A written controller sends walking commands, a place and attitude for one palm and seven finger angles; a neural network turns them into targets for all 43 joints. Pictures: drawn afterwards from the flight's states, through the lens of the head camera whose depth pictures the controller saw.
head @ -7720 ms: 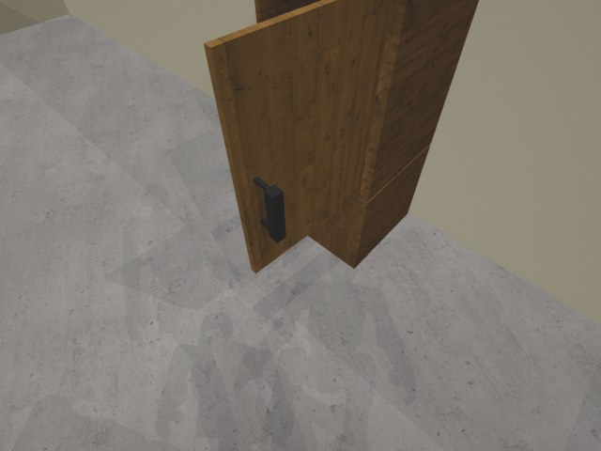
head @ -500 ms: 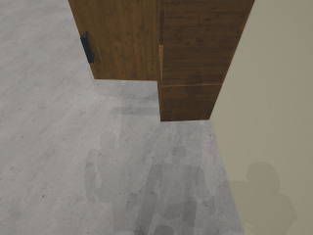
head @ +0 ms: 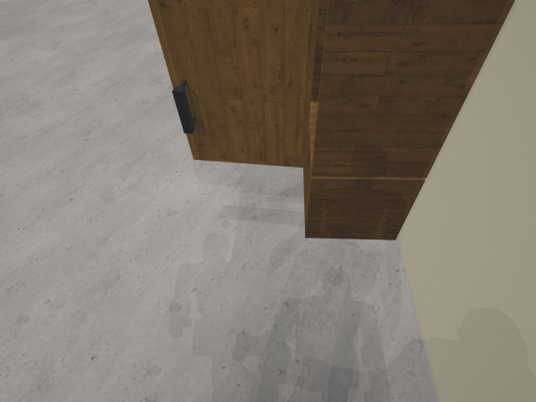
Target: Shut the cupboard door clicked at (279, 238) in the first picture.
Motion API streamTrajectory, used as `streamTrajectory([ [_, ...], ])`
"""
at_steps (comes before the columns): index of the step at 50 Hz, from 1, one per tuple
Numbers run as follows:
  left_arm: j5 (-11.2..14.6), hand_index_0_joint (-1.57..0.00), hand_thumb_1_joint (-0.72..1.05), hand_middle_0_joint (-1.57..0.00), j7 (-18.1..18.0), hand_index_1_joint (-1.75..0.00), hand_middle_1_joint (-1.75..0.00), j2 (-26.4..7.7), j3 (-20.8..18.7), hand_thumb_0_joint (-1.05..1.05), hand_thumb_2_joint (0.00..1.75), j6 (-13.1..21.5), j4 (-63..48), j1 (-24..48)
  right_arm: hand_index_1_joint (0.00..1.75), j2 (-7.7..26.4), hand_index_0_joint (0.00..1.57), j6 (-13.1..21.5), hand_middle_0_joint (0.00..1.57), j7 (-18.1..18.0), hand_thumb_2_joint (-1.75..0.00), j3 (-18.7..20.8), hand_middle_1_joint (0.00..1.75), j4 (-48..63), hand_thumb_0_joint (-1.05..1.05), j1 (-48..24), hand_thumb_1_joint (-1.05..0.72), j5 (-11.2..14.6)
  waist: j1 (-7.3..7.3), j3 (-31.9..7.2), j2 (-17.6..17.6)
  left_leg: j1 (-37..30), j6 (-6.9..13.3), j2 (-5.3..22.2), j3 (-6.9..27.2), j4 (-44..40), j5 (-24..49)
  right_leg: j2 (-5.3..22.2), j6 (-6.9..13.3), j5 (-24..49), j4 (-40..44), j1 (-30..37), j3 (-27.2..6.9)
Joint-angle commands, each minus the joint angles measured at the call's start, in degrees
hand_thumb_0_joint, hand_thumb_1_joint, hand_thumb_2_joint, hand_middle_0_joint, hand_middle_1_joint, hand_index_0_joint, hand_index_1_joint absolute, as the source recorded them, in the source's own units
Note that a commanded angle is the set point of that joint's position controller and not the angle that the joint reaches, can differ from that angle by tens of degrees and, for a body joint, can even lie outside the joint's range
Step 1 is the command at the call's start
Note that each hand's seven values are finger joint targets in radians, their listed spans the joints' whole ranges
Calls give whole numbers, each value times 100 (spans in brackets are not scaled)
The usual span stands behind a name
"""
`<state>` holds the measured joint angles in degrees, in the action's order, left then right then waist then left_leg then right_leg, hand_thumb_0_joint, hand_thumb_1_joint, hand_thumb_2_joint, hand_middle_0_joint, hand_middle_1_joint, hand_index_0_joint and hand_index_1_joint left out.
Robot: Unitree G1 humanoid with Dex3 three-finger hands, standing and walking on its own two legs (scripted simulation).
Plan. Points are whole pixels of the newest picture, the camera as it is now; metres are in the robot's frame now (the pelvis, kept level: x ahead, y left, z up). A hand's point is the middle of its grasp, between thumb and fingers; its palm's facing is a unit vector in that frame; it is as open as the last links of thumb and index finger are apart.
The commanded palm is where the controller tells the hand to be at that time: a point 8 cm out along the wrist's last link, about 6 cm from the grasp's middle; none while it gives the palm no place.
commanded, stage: take the last steps up to it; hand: left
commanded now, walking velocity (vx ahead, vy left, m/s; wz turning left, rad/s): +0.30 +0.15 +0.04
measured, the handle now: (186, 106) +0.89 +0.30 -0.09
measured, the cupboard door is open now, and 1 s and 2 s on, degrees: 85 85 85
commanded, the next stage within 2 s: come to a stop and stand still in 0.78 s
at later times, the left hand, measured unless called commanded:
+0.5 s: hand (131, 358) +0.21 +0.27 -0.16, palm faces +0.04 -0.98 -0.21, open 7.4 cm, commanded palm none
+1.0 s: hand (141, 279) +0.38 +0.31 -0.18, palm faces +0.04 -0.98 -0.21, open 7.3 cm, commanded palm none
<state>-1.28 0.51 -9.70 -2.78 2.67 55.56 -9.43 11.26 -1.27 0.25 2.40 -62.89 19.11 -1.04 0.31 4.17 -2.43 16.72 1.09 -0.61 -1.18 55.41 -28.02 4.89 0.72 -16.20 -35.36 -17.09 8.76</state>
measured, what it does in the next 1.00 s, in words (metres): walks ahead: left foot, then right foot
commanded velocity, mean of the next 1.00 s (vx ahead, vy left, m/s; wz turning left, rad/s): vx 0.17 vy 0.05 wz -0.02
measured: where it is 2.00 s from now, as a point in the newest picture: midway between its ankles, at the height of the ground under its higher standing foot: (258, 358)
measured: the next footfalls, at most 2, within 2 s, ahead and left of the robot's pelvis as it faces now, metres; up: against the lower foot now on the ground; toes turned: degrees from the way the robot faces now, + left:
left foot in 0.28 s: +0.21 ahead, +0.19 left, +0.00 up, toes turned +8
right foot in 0.62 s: +0.33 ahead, -0.02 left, +0.00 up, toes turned -10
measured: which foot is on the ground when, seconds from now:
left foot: up 0.00-0.26, down 0.28-0.62, up 0.64-0.94, down 0.96-1.00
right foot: down 0.00-0.28, up 0.30-0.60, down 0.62-0.96, up 0.98-1.00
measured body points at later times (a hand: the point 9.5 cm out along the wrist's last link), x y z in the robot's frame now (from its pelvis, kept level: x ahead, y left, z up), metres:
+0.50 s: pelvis +0.18 +0.08 +0.01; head +0.22 +0.08 +0.46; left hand +0.21 +0.33 -0.14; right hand +0.22 -0.16 -0.14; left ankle +0.17 +0.18 -0.73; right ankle +0.19 -0.03 -0.68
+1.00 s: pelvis +0.37 +0.12 +0.00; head +0.40 +0.14 +0.45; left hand +0.38 +0.36 -0.16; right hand +0.44 -0.11 -0.14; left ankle +0.43 +0.23 -0.73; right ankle +0.29 -0.01 -0.72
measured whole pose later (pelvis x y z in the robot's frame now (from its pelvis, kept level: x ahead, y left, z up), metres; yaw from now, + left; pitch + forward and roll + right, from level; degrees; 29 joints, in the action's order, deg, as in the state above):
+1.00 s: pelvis +0.37 +0.12 +0.00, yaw -2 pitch +0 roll +0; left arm -0.5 -1.5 -11.4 -2.4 0.9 62.6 -15.9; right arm 9.2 2.2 -0.4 1.6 -59.5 10.2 -1.3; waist -1.4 3.1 1.9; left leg 20.5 1.0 2.8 -6.2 32.5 -10.8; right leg 4.9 -1.9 -25.9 -33.8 -8.4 5.6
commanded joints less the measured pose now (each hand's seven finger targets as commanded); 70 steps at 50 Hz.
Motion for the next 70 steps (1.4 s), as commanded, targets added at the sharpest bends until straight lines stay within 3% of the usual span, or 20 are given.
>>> streamTrajectory([
  [1, -17, -20, 90, -20, -147, -30, -30, -817, -207, 0, 90, 62, 2, -797, 30, 322, 20, 126, 20, 101, -90, 125, 30, 670, 0, -661, -90, -68, -207, 207, 1127, 1789, -222, 755, 289, 892, 943, 1865, 655, -729, 2727, 456, -1906],
  [9, -65, -20, 90, -20, -65, -30, -30, -1093, -279, 0, 90, 147, 382, -988, 30, 38, 20, 240, 20, 272, -90, 97, 30, 862, 0, -872, -90, -29, -238, -39, 1181, 529, -290, 392, -523, -2013, 1467, 1400, 457, 173, 2322, 596, -673],
  [12, -36, -20, 90, -20, -40, -30, -30, -1064, -294, 0, 90, 30, 361, -805, 30, 405, 20, 320, 20, 205, -90, 145, 30, 678, 0, -154, -90, -40, 167, -191, 737, -1026, -244, 151, -801, -2791, 1535, 1039, 235, -318, 1462, -123, -315],
  [13, -29, -20, 90, -20, -14, -30, -30, -843, -252, 0, 90, -3, 303, -843, 30, 805, 20, 362, 20, 132, -90, 246, 30, 519, 0, 458, -90, -76, 437, -487, -213, -1915, -27, 633, -150, -3047, 1063, 678, 80, -440, 177, -707, -38],
  [14, 12, -20, 90, -20, 8, -30, -30, -473, -182, 0, 90, -21, 120, -794, 30, 1419, 20, 381, 20, 37, -90, 403, 30, 417, 0, 1119, -90, -135, 672, -710, -1774, -2449, 507, 1940, 1774, -3738, 611, -98, -172, -1701, -1686, -1776, 372],
  [16, 3, -20, 90, -20, -22, -30, -30, -408, -97, 0, 90, 29, -155, -163, 30, 1342, 20, 358, 20, -94, -90, 306, 30, 440, 0, 974, -90, -123, 609, -652, -1047, -1951, 1122, 2384, 2201, -4113, 577, 73, 51, -1614, -3534, -2447, -489],
  [22, -3, -20, 90, -20, 77, -30, -30, -280, -56, 0, 90, -112, 44, -330, 30, 702, 20, 508, 20, -134, -90, 97, 30, 523, 0, -20, -90, -90, -22, -310, -271, -811, 860, 1735, 429, -4369, 1958, 328, -42, -469, -1963, -1355, -484],
  [28, -26, -20, 90, -20, 78, -30, -30, -389, -109, 0, 90, -100, 33, -513, 30, 720, 20, 419, 20, -83, -90, 106, 30, 379, 0, -186, -90, -62, -315, -239, 16, -338, 651, 1366, -42, -3706, 1682, -127, -29, 318, 196, 502, -94],
  [29, -41, -20, 90, -20, 47, -30, -30, -622, -179, 0, 90, -53, 139, -935, 30, 610, 20, 422, 20, -61, -90, 82, 30, 375, 0, -238, -90, -24, -529, -330, 443, 95, 430, 1001, -291, -2953, 1502, -60, 53, 403, 730, 1357, -354],
  [31, -19, -20, 90, -20, -26, -30, -30, -1561, -373, 0, 90, 7, 329, -1855, 30, 370, 20, 405, 20, 5, -90, 55, 30, 619, 0, -220, -90, 22, -830, -573, 2260, 1883, -87, 21, -771, -131, -783, 2176, 1076, -240, 2292, 2652, -3449],
  [34, 32, -20, 90, -20, -159, -30, -30, -914, -235, 0, 90, 55, 140, -1043, 30, 447, 20, 335, 20, -15, -90, 127, 30, 537, 0, -675, -90, -26, -415, 26, 969, 2134, -202, 677, 247, 792, 415, 1941, 1139, 633, 2372, 1528, -2632],
  [37, 13, -20, 90, -20, -132, -30, -30, -708, -155, 0, 90, 185, 140, -832, 30, 75, 20, 269, 20, 32, -90, 27, 30, 369, 0, -339, -90, -24, -151, -439, 978, 1362, -373, 651, -106, -245, 811, 1358, 832, 2819, 2090, 1369, -1136],
  [41, 2, -20, 90, -20, -111, -30, -30, -880, -228, 0, 90, 186, 269, -811, 30, -116, 20, 289, 20, 91, -90, 1, 30, 440, 0, -463, -90, -7, -201, -515, 849, 850, -413, 391, -512, -1651, 1231, 1138, 777, 2970, 1900, 1428, -763],
  [45, 35, -20, 90, -20, -124, -30, -30, -879, -180, 0, 90, 63, 355, -552, 30, 76, 20, 367, 20, 63, -90, 6, 30, 379, 0, -195, -90, -34, 48, -263, 1069, -367, -322, 212, -611, -2899, 2253, 764, 402, 2008, 1375, 655, -474],
  [48, 102, -20, 90, -20, -261, -30, -30, -305, 63, 0, 90, -110, 359, -1010, 30, 972, 20, 366, 20, -131, -90, 102, 30, 229, 0, 378, -90, -59, 139, -1000, -800, -1413, 612, 2096, 1066, -3076, 5981, -137, -192, -1345, -336, 102, -239],
  [51, 125, -20, 90, -20, -273, -30, -30, -607, 15, 0, 90, -365, 404, -865, 30, 954, 20, 231, 20, -338, -90, 46, 30, 320, 0, -122, -90, -34, 116, -778, -1256, -1174, 885, 2223, 1083, -3179, 7575, -131, -251, -1980, -1548, -186, -712],
  [58, 59, -20, 90, -20, -178, -30, -30, -608, -175, 0, 90, -602, -17, -637, 30, 1111, 20, 34, 20, -396, -90, 266, 30, 620, 0, -716, -90, -41, 57, -1043, -466, -924, 1059, 2264, 744, -3307, 5050, -298, -215, -1434, -2427, -746, -980],
  [64, 8, -20, 90, -20, -143, -30, -30, -524, -163, 0, 90, -531, -101, -1042, 30, 1029, 20, -29, 20, -255, -90, 289, 30, 788, 0, -1130, -90, -55, -219, -676, -403, 312, 598, 1789, 487, -3267, 2256, -359, -48, -271, 47, 684, -502],
  [67, -77, -20, 90, -20, -185, -30, -30, -1363, -203, 0, 90, -423, -301, -613, 30, 411, 20, -152, 20, -105, -90, 202, 30, 992, 0, -1064, -90, 54, -146, -203, 1916, 731, -217, 170, -326, -1171, -358, 1485, 827, -421, 2465, -165, -2608],
  [70, -56, -20, 90, -20, -217, -30, -30, -1048, -108, 0, 90, -325, -370, 39, 30, 374, 20, -200, 20, -92, -90, 196, 30, 860, 0, -894, -90, 9, 74, -124, 1651, 523, -137, 185, 56, -117, 20, 1056, 955, 286, 2123, -523, -2077],
])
